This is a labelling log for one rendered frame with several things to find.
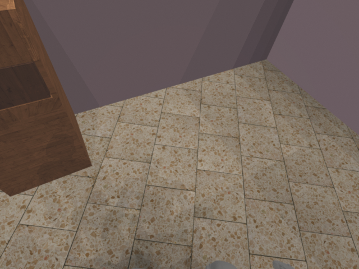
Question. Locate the drawer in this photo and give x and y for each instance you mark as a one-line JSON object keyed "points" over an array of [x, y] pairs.
{"points": [[20, 84]]}

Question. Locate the cabinet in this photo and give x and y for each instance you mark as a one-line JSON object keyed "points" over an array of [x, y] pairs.
{"points": [[40, 141]]}

